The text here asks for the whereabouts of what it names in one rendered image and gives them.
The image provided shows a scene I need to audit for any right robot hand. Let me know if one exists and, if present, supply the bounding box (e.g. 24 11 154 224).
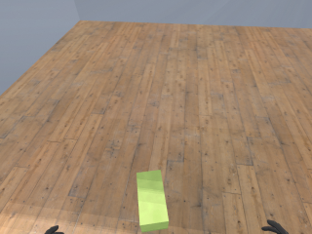
261 219 289 234

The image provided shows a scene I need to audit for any carton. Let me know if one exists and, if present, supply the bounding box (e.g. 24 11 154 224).
136 170 169 233

